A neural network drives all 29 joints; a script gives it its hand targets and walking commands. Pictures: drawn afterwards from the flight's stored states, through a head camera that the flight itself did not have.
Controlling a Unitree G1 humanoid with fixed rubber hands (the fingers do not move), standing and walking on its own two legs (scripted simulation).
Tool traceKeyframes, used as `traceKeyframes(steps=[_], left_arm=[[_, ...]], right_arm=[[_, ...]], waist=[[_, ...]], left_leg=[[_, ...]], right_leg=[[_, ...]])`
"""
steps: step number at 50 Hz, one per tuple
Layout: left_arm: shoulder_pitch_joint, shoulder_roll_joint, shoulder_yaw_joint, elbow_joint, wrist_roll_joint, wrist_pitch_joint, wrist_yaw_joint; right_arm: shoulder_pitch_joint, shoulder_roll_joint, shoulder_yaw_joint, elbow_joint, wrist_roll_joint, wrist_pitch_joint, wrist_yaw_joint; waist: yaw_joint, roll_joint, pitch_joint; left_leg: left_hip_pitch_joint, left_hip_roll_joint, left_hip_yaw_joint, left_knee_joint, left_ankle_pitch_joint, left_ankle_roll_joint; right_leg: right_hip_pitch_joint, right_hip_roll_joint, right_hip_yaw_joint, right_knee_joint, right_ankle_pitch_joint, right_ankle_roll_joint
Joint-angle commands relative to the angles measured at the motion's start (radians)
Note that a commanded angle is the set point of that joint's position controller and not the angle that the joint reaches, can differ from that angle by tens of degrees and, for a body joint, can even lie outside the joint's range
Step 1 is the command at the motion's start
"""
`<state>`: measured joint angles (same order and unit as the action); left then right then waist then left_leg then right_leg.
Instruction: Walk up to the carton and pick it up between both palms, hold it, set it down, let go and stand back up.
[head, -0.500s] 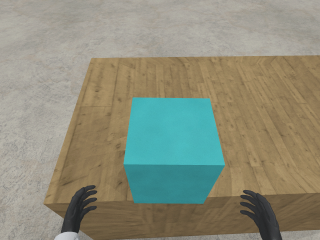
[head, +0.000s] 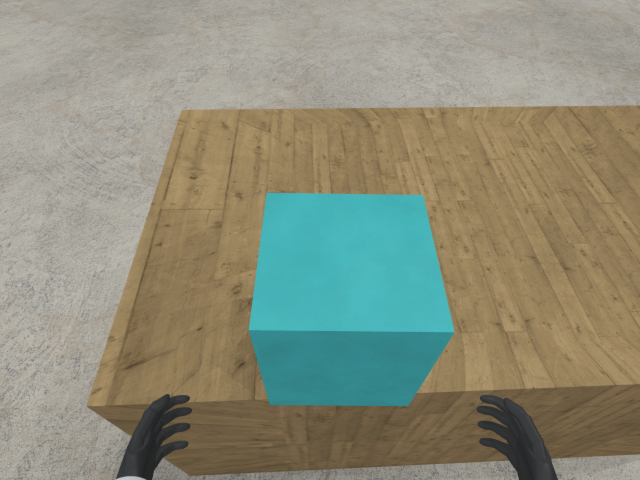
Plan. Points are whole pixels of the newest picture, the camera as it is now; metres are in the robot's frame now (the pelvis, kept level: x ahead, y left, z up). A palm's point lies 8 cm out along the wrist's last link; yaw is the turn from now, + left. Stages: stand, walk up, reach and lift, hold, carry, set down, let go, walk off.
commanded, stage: set down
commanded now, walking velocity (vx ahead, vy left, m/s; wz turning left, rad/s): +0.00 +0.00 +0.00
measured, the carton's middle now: (341, 306) +0.37 +0.00 -0.02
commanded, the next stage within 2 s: let go in 0.42 s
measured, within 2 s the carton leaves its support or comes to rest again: neither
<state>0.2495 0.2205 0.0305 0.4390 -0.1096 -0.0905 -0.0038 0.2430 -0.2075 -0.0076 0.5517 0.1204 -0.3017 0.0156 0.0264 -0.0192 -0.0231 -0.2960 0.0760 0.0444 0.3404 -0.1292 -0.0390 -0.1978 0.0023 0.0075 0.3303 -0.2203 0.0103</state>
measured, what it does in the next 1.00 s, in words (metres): stands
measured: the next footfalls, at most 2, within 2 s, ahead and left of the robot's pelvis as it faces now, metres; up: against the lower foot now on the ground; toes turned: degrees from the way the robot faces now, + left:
none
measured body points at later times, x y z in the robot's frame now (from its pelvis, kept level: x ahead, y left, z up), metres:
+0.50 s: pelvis +0.00 +0.00 +0.00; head +0.05 +0.01 +0.45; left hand +0.16 +0.25 -0.09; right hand +0.18 -0.23 -0.08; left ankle +0.02 +0.15 -0.75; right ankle -0.04 -0.12 -0.75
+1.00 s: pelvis +0.00 +0.00 -0.01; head +0.03 +0.01 +0.44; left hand +0.15 +0.25 -0.10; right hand +0.17 -0.24 -0.09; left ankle +0.02 +0.15 -0.75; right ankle -0.04 -0.12 -0.75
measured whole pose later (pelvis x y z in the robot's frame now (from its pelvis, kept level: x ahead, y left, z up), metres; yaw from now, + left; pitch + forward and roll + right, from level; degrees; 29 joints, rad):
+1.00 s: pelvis +0.00 +0.00 -0.01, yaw +0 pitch +3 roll +0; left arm 0.25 0.25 0.03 0.50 0.00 0.04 -0.01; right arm 0.19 -0.23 -0.01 0.68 -0.03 -0.16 0.01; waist 0.01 -0.02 0.01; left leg -0.29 0.08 0.04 0.43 -0.18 -0.04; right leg -0.20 0.00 0.01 0.43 -0.27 0.01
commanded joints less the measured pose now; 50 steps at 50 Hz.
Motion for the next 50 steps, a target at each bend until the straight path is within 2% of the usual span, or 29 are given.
traceKeyframes(steps=[1, 4, 5, 7, 9, 10, 11, 12, 14, 22, 23, 29, 34, 36, 38, 39, 40, 45, 46, 47, 48, 50], left_arm=[[-0.030, 0.115, -0.004, -0.137, 0.030, 0.003, 0.000], [-0.045, 0.114, -0.007, -0.070, 0.033, 0.038, -0.011], [-0.045, 0.130, -0.001, -0.099, 0.034, 0.042, -0.011], [-0.036, 0.133, 0.000, -0.090, 0.035, 0.052, -0.014], [-0.047, 0.141, -0.003, -0.145, 0.027, 0.053, -0.011], [-0.046, 0.136, -0.007, -0.111, 0.024, 0.058, -0.018], [-0.046, 0.137, 0.002, -0.127, 0.032, 0.057, -0.015], [-0.049, 0.138, 0.006, -0.097, 0.042, 0.064, -0.016], [-0.041, 0.142, 0.004, -0.086, 0.047, 0.082, -0.023], [-0.045, 0.128, 0.010, -0.081, 0.074, 0.113, -0.021], [-0.051, 0.133, 0.010, -0.101, 0.067, 0.115, -0.023], [-0.055, 0.122, -0.001, -0.111, 0.079, 0.126, -0.013], [-0.037, 0.106, -0.008, -0.091, 0.103, 0.141, -0.006], [-0.044, 0.106, -0.017, -0.107, 0.099, 0.140, -0.004], [-0.052, 0.101, -0.022, -0.096, 0.092, 0.143, -0.005], [-0.057, 0.103, -0.021, -0.099, 0.091, 0.144, -0.004], [-0.055, 0.095, -0.023, -0.095, 0.095, 0.149, -0.002], [-0.063, 0.095, -0.031, -0.094, 0.096, 0.152, 0.001], [0.025, 0.265, 0.087, 0.017, 0.162, 0.099, 0.024], [0.078, 0.288, 0.086, 0.049, 0.167, 0.079, 0.023], [0.051, 0.273, 0.080, 0.057, 0.169, 0.070, 0.022], [0.027, 0.253, 0.070, 0.063, 0.167, 0.068, 0.019]], right_arm=[[-0.069, -0.052, 0.031, -0.042, -0.028, -0.022, -0.012], [-0.071, -0.032, 0.030, 0.006, -0.051, 0.004, -0.019], [-0.066, -0.025, 0.032, -0.010, -0.053, 0.003, -0.022], [-0.066, -0.029, 0.027, -0.007, -0.056, 0.006, -0.024], [-0.069, -0.027, 0.022, -0.044, -0.053, 0.001, -0.027], [-0.079, -0.025, 0.027, -0.009, -0.057, 0.005, -0.031], [-0.072, -0.033, 0.028, -0.024, -0.057, 0.000, -0.030], [-0.081, -0.031, 0.017, 0.009, -0.065, 0.008, -0.029], [-0.068, -0.023, 0.017, 0.024, -0.076, 0.017, -0.034], [-0.083, -0.041, -0.017, 0.086, -0.090, 0.016, -0.020], [-0.093, -0.038, -0.017, 0.056, -0.087, 0.011, -0.023], [-0.099, -0.046, -0.034, 0.081, -0.094, 0.001, -0.020], [-0.096, -0.057, -0.044, 0.118, -0.101, 0.011, -0.009], [-0.104, -0.049, -0.046, 0.089, -0.100, 0.005, -0.009], [-0.109, -0.045, -0.048, 0.092, -0.102, 0.008, -0.009], [-0.098, -0.045, -0.048, 0.084, -0.108, 0.009, -0.010], [-0.106, -0.049, -0.049, 0.112, -0.103, 0.016, -0.006], [-0.096, -0.049, -0.056, 0.098, -0.118, 0.015, -0.005], [0.017, -0.314, -0.088, 0.165, -0.185, 0.113, -0.023], [-0.029, -0.308, -0.089, 0.143, -0.176, 0.155, -0.030], [-0.030, -0.303, -0.084, 0.134, -0.176, 0.177, -0.035], [-0.054, -0.272, -0.074, 0.111, -0.162, 0.205, -0.028]], waist=[[-0.002, 0.014, -0.104], [-0.026, 0.000, -0.069], [-0.018, 0.003, -0.070], [-0.020, 0.002, -0.090], [-0.027, 0.001, -0.123], [-0.032, -0.004, -0.110], [-0.023, 0.000, -0.128], [-0.021, 0.005, -0.106], [-0.033, 0.002, -0.096], [-0.038, 0.023, -0.109], [-0.043, 0.012, -0.120], [-0.051, 0.001, -0.130], [-0.050, 0.019, -0.099], [-0.044, 0.012, -0.108], [-0.057, -0.004, -0.090], [-0.053, -0.008, -0.094], [-0.056, 0.007, -0.080], [-0.061, 0.006, -0.072], [0.029, 0.003, -0.255], [0.030, -0.052, -0.271], [0.010, -0.036, -0.257], [0.006, -0.025, -0.167]], left_leg=[[0.425, -0.098, 0.048, 0.016, 0.170, 0.021], [0.419, -0.101, 0.052, 0.013, 0.127, 0.027], [0.410, -0.100, 0.052, 0.015, 0.132, 0.029], [0.418, -0.103, 0.053, 0.022, 0.151, 0.027], [0.434, -0.103, 0.054, 0.029, 0.173, 0.027], [0.432, -0.105, 0.054, 0.034, 0.170, 0.029], [0.434, -0.102, 0.053, 0.037, 0.178, 0.029], [0.422, -0.098, 0.048, 0.030, 0.164, 0.026], [0.424, -0.101, 0.052, 0.032, 0.152, 0.027], [0.439, -0.089, 0.042, 0.042, 0.183, 0.021], [0.439, -0.092, 0.043, 0.048, 0.185, 0.025], [0.438, -0.091, 0.040, 0.056, 0.208, 0.023], [0.451, -0.085, 0.029, 0.054, 0.199, 0.018], [0.444, -0.082, 0.032, 0.059, 0.198, 0.021], [0.442, -0.083, 0.035, 0.052, 0.164, 0.027], [0.437, -0.083, 0.033, 0.051, 0.147, 0.030], [0.442, -0.082, 0.032, 0.040, 0.137, 0.027], [0.425, -0.080, 0.026, 0.049, 0.116, 0.028], [0.297, 0.068, -0.013, 0.172, 0.365, 0.054], [0.254, 0.059, -0.013, 0.192, 0.373, 0.063], [0.220, 0.044, -0.001, 0.180, 0.314, 0.060], [0.152, 0.032, 0.008, 0.176, 0.136, 0.061]], right_leg=[[-0.054, 0.026, -0.015, -0.078, 0.089, -0.007], [-0.069, 0.020, -0.013, -0.090, 0.059, -0.009], [-0.061, 0.019, -0.011, -0.084, 0.070, -0.006], [-0.058, 0.018, -0.014, -0.078, 0.104, -0.004], [-0.052, 0.020, -0.016, -0.071, 0.136, 0.000], [-0.065, 0.018, -0.016, -0.071, 0.148, 0.001], [-0.061, 0.022, -0.015, -0.064, 0.157, 0.001], [-0.066, 0.023, -0.018, -0.067, 0.136, 0.001], [-0.064, 0.021, -0.014, -0.072, 0.132, -0.001], [-0.069, 0.034, -0.023, -0.061, 0.149, -0.008], [-0.072, 0.031, -0.022, -0.059, 0.157, -0.009], [-0.061, 0.035, -0.028, -0.054, 0.187, -0.005], [-0.077, 0.036, -0.036, -0.048, 0.175, -0.010], [-0.078, 0.037, -0.037, -0.047, 0.167, -0.012], [-0.095, 0.034, -0.036, -0.057, 0.149, -0.009], [-0.089, 0.034, -0.034, -0.053, 0.138, -0.008], [-0.101, 0.034, -0.038, -0.059, 0.123, -0.011], [-0.109, 0.033, -0.040, -0.048, 0.114, -0.010], [0.056, -0.083, 0.027, 0.109, 0.266, -0.011], [0.096, -0.078, 0.022, 0.127, 0.325, -0.012], [0.091, -0.081, 0.033, 0.126, 0.303, -0.016], [0.026, -0.085, 0.055, 0.093, 0.185, -0.028]])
